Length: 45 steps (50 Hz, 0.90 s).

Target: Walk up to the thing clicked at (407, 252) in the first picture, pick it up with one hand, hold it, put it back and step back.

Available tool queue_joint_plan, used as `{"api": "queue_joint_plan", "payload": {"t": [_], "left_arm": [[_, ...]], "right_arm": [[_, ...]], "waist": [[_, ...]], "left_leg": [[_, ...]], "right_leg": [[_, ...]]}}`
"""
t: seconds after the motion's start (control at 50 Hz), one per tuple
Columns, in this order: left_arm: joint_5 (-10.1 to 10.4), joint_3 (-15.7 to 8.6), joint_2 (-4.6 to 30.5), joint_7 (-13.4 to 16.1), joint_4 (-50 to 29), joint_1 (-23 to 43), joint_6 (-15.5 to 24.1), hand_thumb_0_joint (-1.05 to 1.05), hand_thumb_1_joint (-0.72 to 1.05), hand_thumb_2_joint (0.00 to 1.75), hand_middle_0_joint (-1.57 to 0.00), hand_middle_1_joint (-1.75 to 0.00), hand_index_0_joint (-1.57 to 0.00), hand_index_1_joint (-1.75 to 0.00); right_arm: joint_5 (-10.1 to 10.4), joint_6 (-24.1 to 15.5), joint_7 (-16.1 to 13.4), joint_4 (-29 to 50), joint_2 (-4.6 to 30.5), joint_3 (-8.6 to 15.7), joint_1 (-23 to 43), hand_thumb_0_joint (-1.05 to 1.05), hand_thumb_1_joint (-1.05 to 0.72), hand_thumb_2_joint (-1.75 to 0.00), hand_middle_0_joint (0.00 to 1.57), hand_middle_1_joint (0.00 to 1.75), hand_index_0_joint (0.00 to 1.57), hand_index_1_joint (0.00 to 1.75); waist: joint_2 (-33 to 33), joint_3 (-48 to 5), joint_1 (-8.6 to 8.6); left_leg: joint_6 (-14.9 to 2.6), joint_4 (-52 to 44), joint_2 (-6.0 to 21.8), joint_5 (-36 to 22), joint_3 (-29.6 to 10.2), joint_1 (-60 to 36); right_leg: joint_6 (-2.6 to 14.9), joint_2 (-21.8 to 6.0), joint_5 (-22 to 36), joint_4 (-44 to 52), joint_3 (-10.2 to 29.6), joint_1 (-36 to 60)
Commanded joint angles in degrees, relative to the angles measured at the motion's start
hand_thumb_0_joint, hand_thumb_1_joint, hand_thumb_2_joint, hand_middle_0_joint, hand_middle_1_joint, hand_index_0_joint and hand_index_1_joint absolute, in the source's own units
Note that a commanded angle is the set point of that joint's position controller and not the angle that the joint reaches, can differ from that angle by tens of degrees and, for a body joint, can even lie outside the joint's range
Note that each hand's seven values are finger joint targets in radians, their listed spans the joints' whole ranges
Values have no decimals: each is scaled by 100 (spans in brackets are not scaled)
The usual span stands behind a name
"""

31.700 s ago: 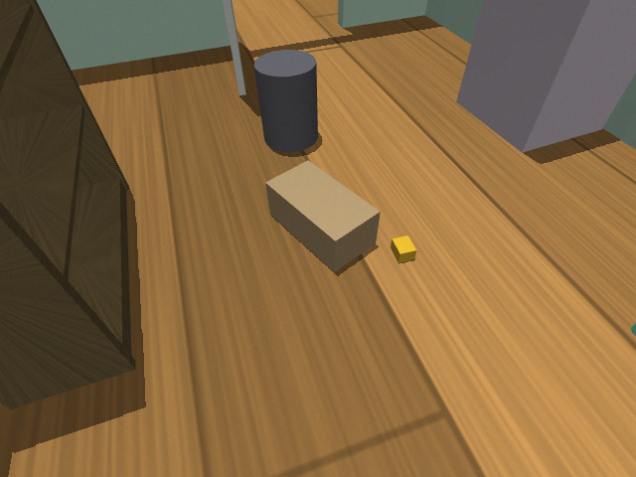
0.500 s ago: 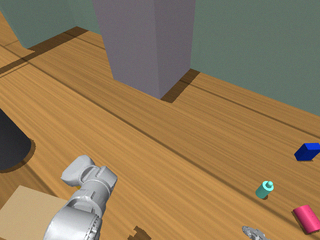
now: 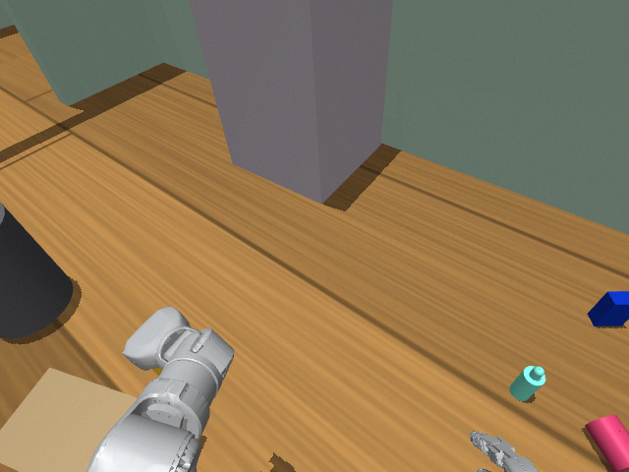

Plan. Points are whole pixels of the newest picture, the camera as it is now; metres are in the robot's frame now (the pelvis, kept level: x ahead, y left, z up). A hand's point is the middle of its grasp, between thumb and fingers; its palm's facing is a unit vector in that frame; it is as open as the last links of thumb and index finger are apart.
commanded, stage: hold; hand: left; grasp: from above
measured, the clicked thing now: (187, 366) +0.31 +0.22 -0.08
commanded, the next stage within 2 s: crouch in 0.60 s
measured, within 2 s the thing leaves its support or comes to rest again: neither
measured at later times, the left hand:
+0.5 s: hand (177, 371) +0.29 +0.22 -0.04, palm faces -0.24 -0.38 -0.89, open 11.1 cm
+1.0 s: hand (181, 391) +0.27 +0.22 -0.08, palm faces -0.32 -0.37 -0.87, open 11.1 cm
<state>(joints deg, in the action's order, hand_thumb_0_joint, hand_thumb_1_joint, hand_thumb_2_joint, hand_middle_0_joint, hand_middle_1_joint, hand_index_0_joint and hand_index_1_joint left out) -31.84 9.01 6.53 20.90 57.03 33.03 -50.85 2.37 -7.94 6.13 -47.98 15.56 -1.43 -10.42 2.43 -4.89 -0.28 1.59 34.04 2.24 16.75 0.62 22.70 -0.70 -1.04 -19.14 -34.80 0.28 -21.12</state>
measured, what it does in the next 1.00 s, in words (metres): stands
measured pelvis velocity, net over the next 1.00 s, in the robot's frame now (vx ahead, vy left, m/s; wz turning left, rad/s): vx -0.02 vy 0.00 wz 0.00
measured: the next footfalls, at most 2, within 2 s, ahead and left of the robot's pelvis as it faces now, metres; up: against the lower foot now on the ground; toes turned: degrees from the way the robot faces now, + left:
none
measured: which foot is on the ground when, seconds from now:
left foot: down 0.00-1.00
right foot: down 0.00-1.00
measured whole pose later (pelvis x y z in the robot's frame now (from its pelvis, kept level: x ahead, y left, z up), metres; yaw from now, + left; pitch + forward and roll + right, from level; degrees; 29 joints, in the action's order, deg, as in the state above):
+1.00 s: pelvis -0.02 +0.00 +0.00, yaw +0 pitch +6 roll +0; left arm -33.3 7.8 6.3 23.4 65.3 34.1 -46.5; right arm 1.8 -10.1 5.6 -48.4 14.6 -1.1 -10.1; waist 0.6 -3.6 -1.1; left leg 1.4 35.8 2.2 15.7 0.5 26.5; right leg -0.8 -1.0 -18.0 -36.2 0.3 -24.7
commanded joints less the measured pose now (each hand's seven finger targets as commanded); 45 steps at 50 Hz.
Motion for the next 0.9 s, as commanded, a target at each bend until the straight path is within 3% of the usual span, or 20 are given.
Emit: {"api": "queue_joint_plan", "payload": {"t": [0.0, 0.1, 0.12, 0.2, 0.22, 0.24, 0.3, 0.36, 0.38, 0.42, 0.54, 0.58, 0.64, 0.68, 0.7, 0.74, 0.86, 0.88], "left_arm": [[-291, 48, 890, 257, -1147, 2493, -36, 0, 52, 86, -103, -54, -95, -63], [-401, 22, 1006, 210, -870, 2306, -69, 0, 52, 87, -103, -54, -94, -63], [-391, 150, 768, 193, -863, 2266, -51, 0, 55, 89, -105, -55, -96, -64], [-328, 179, 661, 166, -1088, 2201, -33, 0, 55, 89, -106, -56, -97, -65], [-328, 87, 841, 179, -1068, 2213, -51, 0, 54, 87, -104, -56, -96, -65], [-289, 148, 738, 171, -1173, 2160, -57, 0, 52, 88, -104, -55, -95, -64], [-421, 67, 984, 179, -1074, 2330, -31, 0, 51, 89, -103, -54, -94, -64], [-467, 107, 907, 192, -997, 2311, 3, 0, 55, 92, -107, -56, -97, -66], [-468, 152, 854, 191, -1020, 2216, 12, 0, 59, 91, -109, -57, -100, -67], [-388, 199, 734, 177, -1224, 2246, 22, 0, 61, 90, -110, -56, -101, -66], [-394, 128, 875, 221, -1160, 2325, -28, 0, 55, 86, -106, -55, -97, -64], [-378, 83, 952, 233, -1221, 2314, -24, 0, 56, 88, -107, -55, -98, -65], [-310, 199, 654, 217, -1022, 2229, -99, 0, 57, 91, -108, -57, -99, -66], [-293, 85, 783, 223, -932, 2291, -86, 0, 64, 85, -110, -63, -105, -68], [-248, 162, 637, 217, -1026, 2248, -68, 0, 57, 83, -102, -65, -97, -67], [-256, 109, 719, 233, -819, 2211, -58, 0, 54, 72, -91, -65, -92, -65], [-355, 15, 776, 378, -325, 2183, 260, 0, 57, 76, -95, -68, -95, -68], [-354, 6, 754, 418, -198, 2314, 326, 0, 56, 77, -94, -68, -94, -68]], "right_arm": [[25, -261, -24, 690, 679, 233, 420, 0, -90, -90, 20, 30, 20, 30], [26, -283, -37, 665, 682, 235, 462, 0, -90, -90, 20, 30, 20, 30], [23, -310, -39, 661, 641, 223, 487, 0, -90, -90, 20, 30, 20, 30], [29, -331, -15, 713, 640, 240, 564, 0, -90, -90, 20, 30, 20, 30], [33, -324, -16, 721, 672, 246, 523, 0, -90, -90, 20, 30, 20, 30], [51, -325, -24, 759, 646, 223, 581, 0, -90, -90, 20, 30, 20, 30], [47, -314, -36, 704, 666, 224, 525, 0, -90, -90, 20, 30, 20, 30], [35, -329, -50, 693, 636, 207, 551, 0, -90, -90, 20, 30, 20, 30], [46, -345, -60, 728, 630, 211, 563, 0, -90, -90, 20, 30, 20, 30], [54, -348, -64, 758, 624, 202, 602, 0, -90, -90, 20, 30, 20, 30], [47, -337, -85, 744, 633, 197, 618, 0, -90, -90, 20, 30, 20, 30], [45, -346, -97, 768, 637, 206, 640, 0, -90, -90, 20, 30, 20, 30], [74, -357, -89, 769, 628, 198, 686, 0, -90, -90, 20, 30, 20, 30], [47, -360, -72, 704, 648, 228, 628, 0, -90, -91, 20, 30, 20, 30], [44, -369, -79, 729, 636, 218, 639, 0, -84, -89, 20, 30, 20, 30], [37, -369, -83, 695, 647, 220, 567, 0, -86, -89, 20, 30, 20, 30], [7, -416, -96, 563, 642, 273, 358, 0, -86, -89, 20, 30, 20, 30], [-7, -419, -99, 536, 661, 285, 248, 0, -86, -89, 20, 30, 20, 30]], "waist": [[-458, -1729, -49], [-353, -1467, 25], [-452, -1399, -30], [-379, -1514, 54], [-343, -1601, 75], [-380, -1555, 56], [-425, -1500, 17], [-503, -1463, -13], [-401, -1366, 56], [-365, -1520, 62], [-389, -1381, 20], [-337, -1467, 87], [-468, -1399, 46], [-476, -1345, 26], [-432, -1416, 37], [-458, -1217, 55], [-530, -1105, -47], [-656, -1136, -163]], "left_leg": [[-232, -232, -302, -1836, 226, -879], [-203, -351, -294, -1589, 229, -766], [-198, -356, -288, -1533, 205, -746], [-199, -377, -298, -1531, 206, -800], [-205, -366, -304, -1581, 219, -830], [-201, -383, -293, -1599, 209, -871], [-208, -385, -278, -1562, 204, -847], [-212, -395, -281, -1429, 192, -789], [-192, -429, -292, -1331, 210, -727], [-198, -445, -290, -1350, 211, -832], [-192, -480, -266, -1250, 187, -797], [-179, -498, -268, -1263, 196, -800], [-192, -458, -281, -1283, 218, -799], [-194, -456, -276, -1276, 215, -749], [-178, -487, -272, -1283, 199, -804], [-184, -499, -260, -1184, 189, -688], [-182, -379, -267, -991, 212, -465], [-198, -304, -262, -1017, 206, -448]], "right_leg": [[38, 235, 2323, 385, -101, 729], [90, 240, 1892, 446, -110, 674], [90, 257, 1835, 459, -130, 658], [99, 245, 1800, 497, -127, 698], [94, 236, 1853, 492, -113, 731], [95, 251, 1871, 485, -142, 738], [87, 248, 1850, 487, -130, 689], [91, 254, 1699, 501, -121, 649], [117, 248, 1535, 514, -136, 650], [119, 252, 1555, 532, -143, 686], [124, 263, 1434, 562, -148, 591], [139, 265, 1402, 557, -157, 692], [117, 257, 1451, 580, -135, 651], [112, 246, 1467, 572, -110, 591], [135, 260, 1434, 553, -141, 634], [141, 258, 1321, 575, -147, 525], [149, 229, 1148, 528, -84, 314], [132, 230, 1206, 511, -66, 209]]}}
